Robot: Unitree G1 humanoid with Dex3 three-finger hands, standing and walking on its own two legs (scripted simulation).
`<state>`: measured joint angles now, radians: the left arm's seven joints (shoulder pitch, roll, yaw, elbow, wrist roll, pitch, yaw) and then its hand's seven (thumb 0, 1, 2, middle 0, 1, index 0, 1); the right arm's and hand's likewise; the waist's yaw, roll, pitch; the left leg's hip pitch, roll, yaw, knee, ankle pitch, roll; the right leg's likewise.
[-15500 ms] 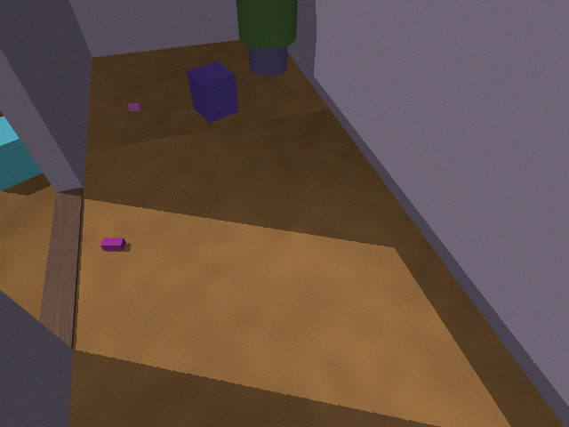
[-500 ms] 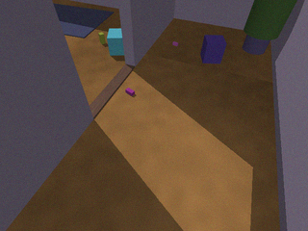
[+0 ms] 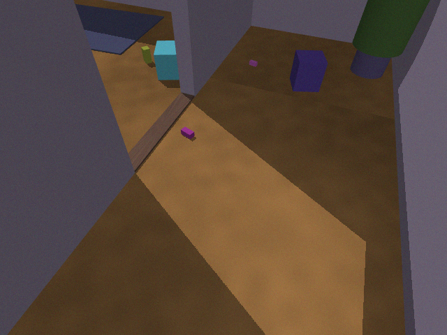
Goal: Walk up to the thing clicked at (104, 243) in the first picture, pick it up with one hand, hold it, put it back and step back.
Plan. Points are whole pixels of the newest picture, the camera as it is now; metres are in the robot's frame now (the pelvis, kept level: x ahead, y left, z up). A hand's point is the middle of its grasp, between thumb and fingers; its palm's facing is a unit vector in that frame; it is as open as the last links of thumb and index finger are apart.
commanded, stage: stand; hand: left
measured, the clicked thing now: (187, 132) +1.44 +0.24 -0.76
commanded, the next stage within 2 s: walk up in 0.30 s
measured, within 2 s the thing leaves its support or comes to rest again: neither
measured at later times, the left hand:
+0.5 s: hand out of the picture +0.06 +0.30 -0.15, palm faces +0.06 -0.93 -0.35, open 7.4 cm
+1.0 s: hand (94, 255) +0.32 +0.30 -0.14, palm faces -0.07 -0.92 -0.40, open 7.4 cm
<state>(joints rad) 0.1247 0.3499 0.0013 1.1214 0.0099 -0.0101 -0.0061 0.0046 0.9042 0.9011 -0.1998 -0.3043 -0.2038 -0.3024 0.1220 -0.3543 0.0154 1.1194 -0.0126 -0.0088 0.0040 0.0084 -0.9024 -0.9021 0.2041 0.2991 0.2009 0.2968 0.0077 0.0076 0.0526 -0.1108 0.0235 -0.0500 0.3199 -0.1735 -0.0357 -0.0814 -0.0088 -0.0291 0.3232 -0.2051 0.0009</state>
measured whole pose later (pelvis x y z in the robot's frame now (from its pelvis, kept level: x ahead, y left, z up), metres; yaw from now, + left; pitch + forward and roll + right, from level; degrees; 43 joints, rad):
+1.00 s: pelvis +0.23 +0.02 -0.03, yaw -2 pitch -3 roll +2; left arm 0.22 0.44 0.07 0.95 0.02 -0.05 -0.11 0.01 0.90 0.90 -0.20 -0.30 -0.20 -0.30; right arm 0.35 -0.42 -0.07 0.92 -0.02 -0.06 0.06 0.01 -0.90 -0.90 0.21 0.30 0.20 0.30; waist -0.02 0.01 0.05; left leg -0.01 0.07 0.10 0.51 -0.44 -0.02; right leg -0.39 -0.08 -0.04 0.58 -0.15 -0.01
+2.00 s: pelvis +0.68 -0.02 -0.02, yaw -1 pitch -3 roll +1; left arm 0.26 0.39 0.04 0.85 0.00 -0.09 -0.05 0.00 0.90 0.90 -0.20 -0.30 -0.20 -0.30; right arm 0.31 -0.44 -0.04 0.88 0.00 -0.04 0.05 0.01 -0.90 -0.90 0.20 0.30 0.20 0.30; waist 0.02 0.07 0.08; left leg -0.40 0.05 0.00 1.05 -0.41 0.03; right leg -0.29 -0.04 -0.08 0.57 -0.23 -0.03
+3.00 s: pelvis +0.96 -0.02 -0.03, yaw +0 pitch -3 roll +0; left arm 0.23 0.41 0.01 0.89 0.01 -0.04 0.00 0.00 0.90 0.90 -0.20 -0.30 -0.21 -0.30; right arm 0.24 -0.41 -0.04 0.93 -0.01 0.00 0.03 0.01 -0.90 -0.90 0.20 0.30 0.20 0.30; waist 0.02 0.03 0.10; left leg -0.36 0.04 0.01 0.67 -0.26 0.00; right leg -0.36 -0.07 -0.05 0.72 -0.31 0.00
